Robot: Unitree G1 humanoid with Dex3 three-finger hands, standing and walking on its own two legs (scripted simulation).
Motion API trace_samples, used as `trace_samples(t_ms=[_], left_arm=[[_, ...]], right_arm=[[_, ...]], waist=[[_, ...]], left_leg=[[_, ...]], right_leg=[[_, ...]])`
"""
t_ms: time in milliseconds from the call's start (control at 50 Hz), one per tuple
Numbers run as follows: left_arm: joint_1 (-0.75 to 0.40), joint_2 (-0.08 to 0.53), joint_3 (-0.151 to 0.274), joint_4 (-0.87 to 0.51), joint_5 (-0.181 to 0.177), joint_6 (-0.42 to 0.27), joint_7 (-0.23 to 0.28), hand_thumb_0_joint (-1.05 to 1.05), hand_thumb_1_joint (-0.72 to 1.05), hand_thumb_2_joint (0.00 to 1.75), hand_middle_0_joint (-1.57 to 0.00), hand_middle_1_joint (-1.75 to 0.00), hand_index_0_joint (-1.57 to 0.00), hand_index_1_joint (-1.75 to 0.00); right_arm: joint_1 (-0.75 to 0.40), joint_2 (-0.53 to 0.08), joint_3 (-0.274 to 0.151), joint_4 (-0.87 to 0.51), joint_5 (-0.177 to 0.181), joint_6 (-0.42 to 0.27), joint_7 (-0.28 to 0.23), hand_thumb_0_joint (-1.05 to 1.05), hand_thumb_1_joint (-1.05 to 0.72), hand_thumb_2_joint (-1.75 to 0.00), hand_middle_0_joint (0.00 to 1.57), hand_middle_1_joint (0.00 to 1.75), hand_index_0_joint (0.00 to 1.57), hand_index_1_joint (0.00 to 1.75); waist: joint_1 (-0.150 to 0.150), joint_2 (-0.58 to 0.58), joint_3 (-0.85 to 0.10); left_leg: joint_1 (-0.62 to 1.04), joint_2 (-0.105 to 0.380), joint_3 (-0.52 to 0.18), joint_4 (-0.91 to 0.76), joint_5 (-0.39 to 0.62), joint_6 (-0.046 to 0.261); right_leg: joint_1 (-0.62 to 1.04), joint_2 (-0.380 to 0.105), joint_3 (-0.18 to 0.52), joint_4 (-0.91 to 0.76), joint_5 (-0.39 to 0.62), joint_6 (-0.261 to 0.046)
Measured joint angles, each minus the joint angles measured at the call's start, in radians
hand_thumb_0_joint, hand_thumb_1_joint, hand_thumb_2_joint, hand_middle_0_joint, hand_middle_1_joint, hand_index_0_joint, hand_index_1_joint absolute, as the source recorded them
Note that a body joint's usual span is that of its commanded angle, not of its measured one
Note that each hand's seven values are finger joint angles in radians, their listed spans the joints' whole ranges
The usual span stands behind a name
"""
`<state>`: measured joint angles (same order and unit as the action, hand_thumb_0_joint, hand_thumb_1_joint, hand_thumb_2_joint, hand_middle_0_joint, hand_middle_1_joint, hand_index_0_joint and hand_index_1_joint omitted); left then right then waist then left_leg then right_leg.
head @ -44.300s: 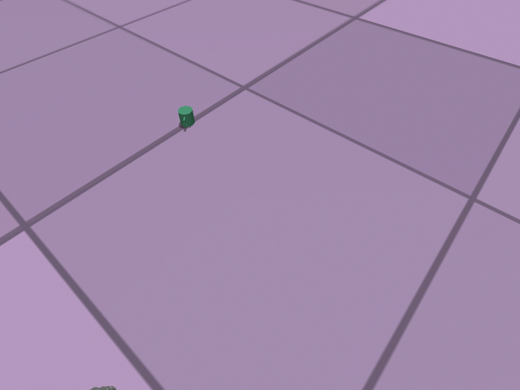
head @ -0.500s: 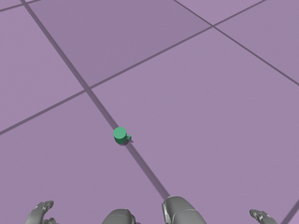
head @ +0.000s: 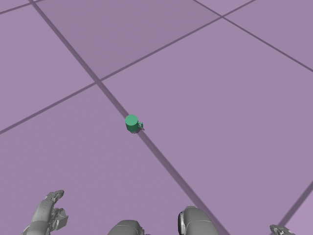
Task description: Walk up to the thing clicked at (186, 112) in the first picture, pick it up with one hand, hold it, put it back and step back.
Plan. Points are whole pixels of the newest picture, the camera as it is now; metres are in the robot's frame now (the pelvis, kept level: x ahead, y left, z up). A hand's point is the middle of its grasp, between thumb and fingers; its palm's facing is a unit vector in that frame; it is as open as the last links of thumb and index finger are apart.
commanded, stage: step back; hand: left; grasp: from above
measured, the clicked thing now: (134, 123) +0.77 +0.18 -0.70
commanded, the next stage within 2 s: stand in 1.88 s
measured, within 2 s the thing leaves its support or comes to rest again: neither
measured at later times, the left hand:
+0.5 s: hand out of the picture -0.08 +0.24 -0.13, palm faces -0.09 -0.91 -0.40, open 7.3 cm
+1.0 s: hand out of the picture -0.25 +0.25 -0.14, palm faces -0.08 -0.93 -0.37, open 7.3 cm
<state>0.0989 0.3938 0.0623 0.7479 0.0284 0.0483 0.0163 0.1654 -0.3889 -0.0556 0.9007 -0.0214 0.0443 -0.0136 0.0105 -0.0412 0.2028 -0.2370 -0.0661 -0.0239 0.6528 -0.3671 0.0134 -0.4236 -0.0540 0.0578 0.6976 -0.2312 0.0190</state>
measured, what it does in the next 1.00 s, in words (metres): walks backwards: right foot, then left foot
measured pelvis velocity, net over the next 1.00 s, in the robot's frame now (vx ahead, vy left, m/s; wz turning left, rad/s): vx -0.33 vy -0.02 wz -0.08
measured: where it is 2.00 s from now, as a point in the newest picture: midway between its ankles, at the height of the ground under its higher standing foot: outside the picture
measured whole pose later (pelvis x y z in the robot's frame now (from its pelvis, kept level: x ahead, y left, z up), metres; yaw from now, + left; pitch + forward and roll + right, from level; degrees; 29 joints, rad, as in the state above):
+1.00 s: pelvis -0.33 -0.02 +0.01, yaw -5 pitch -3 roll -2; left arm 0.22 0.38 0.07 0.94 0.04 0.03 -0.02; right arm 0.16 -0.38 -0.05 0.88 -0.05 0.02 0.01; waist 0.02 0.01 0.10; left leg -0.39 0.05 0.01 0.67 -0.26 0.02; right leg -0.18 0.04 0.04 0.59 -0.38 -0.01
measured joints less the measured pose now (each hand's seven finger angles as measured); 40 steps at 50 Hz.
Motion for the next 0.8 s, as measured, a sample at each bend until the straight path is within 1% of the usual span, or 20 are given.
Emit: trace_samples(t_ms=[20,60,100,140,200,260,320,360,380,400,440,460,500,540,620,660,680,700,740,800], left_arm=[[-0.002,0.004,0.003,0.008,-0.003,0.006,0.002,0.0,0.9,0.9,-0.21,-0.3,-0.2,-0.3],[-0.001,0.003,0.007,0.035,-0.001,0.021,0.006,0.0,0.91,0.9,-0.21,-0.3,-0.2,-0.3],[0.008,0.008,0.011,0.049,-0.008,0.027,0.007,0.0,0.91,0.9,-0.21,-0.3,-0.2,-0.3],[0.022,0.012,0.017,0.053,-0.011,0.023,0.004,0.0,0.91,0.9,-0.21,-0.3,-0.2,-0.3],[0.047,0.016,0.024,0.054,-0.006,0.019,-0.001,0.0,0.91,0.9,-0.21,-0.3,-0.2,-0.3],[0.067,0.019,0.025,0.063,-0.004,0.021,-0.005,0.0,0.91,0.9,-0.21,-0.3,-0.2,-0.3],[0.077,0.016,0.021,0.076,-0.003,0.017,-0.013,0.0,0.91,0.9,-0.21,-0.3,-0.2,-0.3],[0.085,0.012,0.019,0.087,-0.002,0.008,-0.019,0.0,0.91,0.9,-0.21,-0.3,-0.2,-0.3],[0.082,-0.003,0.02,0.099,0.003,0.004,-0.02,0.0,0.91,0.9,-0.2,-0.3,-0.2,-0.3],[0.083,-0.018,0.017,0.105,0.008,0.002,-0.023,0.0,0.91,0.9,-0.2,-0.3,-0.2,-0.3],[0.103,-0.026,0.007,0.101,0.015,0.005,-0.032,0.0,0.91,0.9,-0.21,-0.3,-0.2,-0.3],[0.111,-0.03,0.003,0.101,0.014,0.007,-0.031,0.0,0.91,0.9,-0.21,-0.3,-0.2,-0.3],[0.113,-0.041,-0.002,0.102,0.017,0.013,-0.025,0.0,0.91,0.9,-0.21,-0.3,-0.2,-0.3],[0.104,-0.042,-0.001,0.094,0.021,0.015,-0.019,0.0,0.9,0.9,-0.21,-0.3,-0.21,-0.3],[0.063,-0.028,0.002,0.052,0.024,0.01,-0.006,0.0,0.9,0.9,-0.21,-0.3,-0.21,-0.3],[0.035,-0.015,0.001,0.031,0.017,0.012,-0.004,0.0,0.9,0.9,-0.21,-0.3,-0.21,-0.3],[0.017,-0.005,0.001,0.026,0.013,0.014,-0.003,0.0,0.9,0.9,-0.21,-0.3,-0.21,-0.3],[0.001,0.006,0.004,0.025,0.009,0.017,-0.002,0.0,0.9,0.9,-0.21,-0.3,-0.2,-0.3],[-0.008,0.004,0.005,0.038,0.003,0.027,0.003,0.0,0.91,0.9,-0.21,-0.3,-0.2,-0.3],[0.002,0.005,0.004,0.065,-0.007,0.034,0.001,0.0,0.91,0.9,-0.21,-0.3,-0.2,-0.3]], right_arm=[[0.0,0.008,0.003,0.0,-0.005,0.001,0.007,0.01,-0.91,-0.9,0.2,0.3,0.2,0.3],[0.006,0.015,0.008,-0.004,-0.011,-0.003,0.018,0.01,-0.91,-0.9,0.2,0.3,0.2,0.3],[0.013,0.026,0.015,-0.005,-0.014,-0.008,0.015,0.01,-0.91,-0.9,0.2,0.3,0.21,0.3],[0.015,0.031,0.017,-0.011,-0.013,-0.012,0.01,0.01,-0.91,-0.9,0.2,0.3,0.21,0.3],[0.005,0.031,0.013,-0.032,-0.012,-0.017,0.003,0.01,-0.91,-0.9,0.2,0.3,0.21,0.3],[-0.016,0.024,0.01,-0.058,-0.01,-0.021,-0.001,0.01,-0.9,-0.9,0.2,0.3,0.21,0.3],[-0.041,0.007,0.009,-0.082,-0.012,-0.017,0.001,0.01,-0.9,-0.9,0.2,0.3,0.21,0.3],[-0.055,-0.007,0.009,-0.091,-0.008,-0.007,0.003,0.01,-0.9,-0.9,0.2,0.3,0.21,0.3],[-0.066,-0.02,0.006,-0.089,-0.005,-0.002,0.003,0.01,-0.9,-0.9,0.2,0.3,0.21,0.3],[-0.07,-0.029,0.001,-0.083,0.0,0.005,0.002,0.01,-0.91,-0.9,0.2,0.3,0.21,0.3],[-0.059,-0.024,-0.005,-0.066,0.007,0.018,-0.008,0.01,-0.91,-0.9,0.2,0.3,0.21,0.3],[-0.049,-0.023,-0.005,-0.06,0.011,0.021,-0.009,0.01,-0.91,-0.9,0.2,0.3,0.21,0.3],[-0.022,-0.029,-0.003,-0.054,0.019,0.016,-0.009,0.01,-0.91,-0.9,0.2,0.3,0.2,0.3],[0.005,-0.032,0.0,-0.048,0.019,0.007,-0.01,0.01,-0.91,-0.9,0.2,0.3,0.2,0.3],[0.045,-0.024,0.007,-0.03,0.01,0.004,-0.009,0.01,-0.91,-0.9,0.2,0.3,0.2,0.3],[0.058,-0.015,0.009,-0.023,0.004,-0.002,-0.006,0.01,-0.91,-0.9,0.2,0.3,0.2,0.3],[0.056,-0.005,0.007,-0.014,0.0,-0.007,-0.006,0.01,-0.91,-0.9,0.2,0.3,0.2,0.3],[0.049,0.012,0.007,-0.004,-0.007,-0.008,-0.005,0.01,-0.91,-0.9,0.2,0.3,0.2,0.3],[0.044,0.021,0.017,0.0,-0.013,-0.005,0.009,0.01,-0.91,-0.9,0.2,0.3,0.2,0.3],[0.035,0.032,0.024,0.003,-0.019,-0.013,0.007,0.01,-0.91,-0.9,0.2,0.3,0.21,0.3]], waist=[[0.004,-0.013,0.004],[-0.016,0.003,-0.001],[-0.021,0.004,-0.014],[-0.015,0.005,-0.023],[-0.008,0.005,-0.025],[-0.002,0.008,-0.02],[0.005,0.019,-0.016],[0.011,0.032,-0.022],[0.007,0.065,-0.015],[-0.003,0.094,-0.012],[0.011,0.078,-0.034],[0.019,0.066,-0.044],[0.018,0.06,-0.058],[0.015,0.057,-0.065],[0.003,0.051,-0.058],[-0.006,0.041,-0.049],[-0.007,0.02,-0.036],[0.003,-0.014,-0.017],[-0.002,-0.015,-0.013],[-0.012,0.0,-0.026]], left_leg=[[-0.007,-0.001,0.012,0.007,0.004,0.01],[-0.024,0.024,0.0,0.01,0.019,0.019],[-0.033,0.043,-0.003,-0.023,0.055,0.018],[-0.045,0.06,0.001,-0.049,0.087,0.017],[-0.072,0.079,0.013,-0.062,0.122,0.015],[-0.109,0.096,0.03,-0.051,0.147,0.012],[-0.158,0.117,0.046,-0.021,0.167,-0.002],[-0.199,0.13,0.053,0.015,0.174,-0.016],[-0.218,0.15,0.035,0.036,0.178,-0.022],[-0.234,0.146,-0.002,0.059,0.14,-0.018],[-0.277,0.068,-0.054,0.197,-0.044,-0.02],[-0.294,0.027,-0.072,0.29,-0.08,-0.021],[-0.303,-0.027,-0.093,0.418,-0.09,-0.021],[-0.275,-0.042,-0.085,0.454,-0.098,-0.025],[-0.144,-0.008,-0.04,0.277,-0.135,-0.028],[-0.055,0.017,-0.006,0.085,-0.066,-0.02],[-0.031,0.009,0.006,0.019,-0.003,-0.005],[-0.027,-0.011,0.024,0.009,0.018,0.01],[-0.052,-0.002,0.023,0.025,0.03,0.025],[-0.067,0.031,0.011,-0.01,0.076,0.026]], right_leg=[[-0.015,0.015,0.026,0.038,-0.081,-0.009],[-0.05,0.092,0.072,0.206,-0.237,-0.02],[-0.078,0.15,0.103,0.378,-0.27,-0.029],[-0.079,0.173,0.106,0.48,-0.267,-0.024],[-0.033,0.166,0.104,0.495,-0.27,0.001],[0.038,0.132,0.087,0.382,-0.283,0.018],[0.123,0.086,0.041,0.178,-0.258,0.008],[0.194,0.065,0.01,-0.008,-0.188,-0.008],[0.204,0.084,-0.008,-0.038,-0.175,-0.007],[0.199,0.097,-0.026,-0.034,-0.164,-0.008],[0.161,0.075,-0.014,-0.007,-0.151,-0.017],[0.151,0.06,-0.005,-0.011,-0.138,-0.02],[0.139,0.037,-0.006,-0.035,-0.105,-0.019],[0.12,0.023,-0.014,-0.048,-0.079,-0.017],[0.069,0.007,-0.052,-0.039,-0.044,-0.007],[0.033,-0.005,-0.072,-0.006,-0.04,0.0],[0.013,-0.021,-0.071,0.021,-0.042,0.005],[-0.002,-0.033,-0.045,0.046,-0.05,-0.007],[-0.039,0.02,0.004,0.162,-0.213,-0.02],[-0.073,0.117,0.066,0.395,-0.271,-0.033]])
